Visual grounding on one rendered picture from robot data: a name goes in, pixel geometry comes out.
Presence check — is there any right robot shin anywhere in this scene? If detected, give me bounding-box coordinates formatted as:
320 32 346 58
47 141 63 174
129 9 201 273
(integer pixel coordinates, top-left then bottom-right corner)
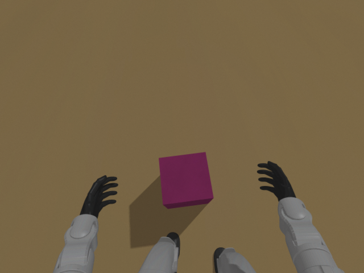
220 247 235 256

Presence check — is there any robot right hand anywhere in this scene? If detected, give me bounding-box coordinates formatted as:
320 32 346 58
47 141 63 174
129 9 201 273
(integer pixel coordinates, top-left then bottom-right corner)
257 161 296 201

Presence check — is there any robot right forearm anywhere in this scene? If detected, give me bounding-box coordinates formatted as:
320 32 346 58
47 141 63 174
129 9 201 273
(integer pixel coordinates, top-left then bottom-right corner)
278 197 344 273

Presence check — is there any robot left thigh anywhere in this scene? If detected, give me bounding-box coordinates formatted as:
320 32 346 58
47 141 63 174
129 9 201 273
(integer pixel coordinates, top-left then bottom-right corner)
138 242 179 273

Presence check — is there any carton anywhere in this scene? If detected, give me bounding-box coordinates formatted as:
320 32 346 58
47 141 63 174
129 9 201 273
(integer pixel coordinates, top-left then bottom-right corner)
159 152 214 209

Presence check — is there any robot left hand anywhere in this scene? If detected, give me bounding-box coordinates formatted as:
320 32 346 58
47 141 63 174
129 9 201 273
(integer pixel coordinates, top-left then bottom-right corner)
80 175 118 218

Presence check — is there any robot left forearm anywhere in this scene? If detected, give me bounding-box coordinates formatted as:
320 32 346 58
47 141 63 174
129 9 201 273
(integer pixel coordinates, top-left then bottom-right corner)
53 214 98 273

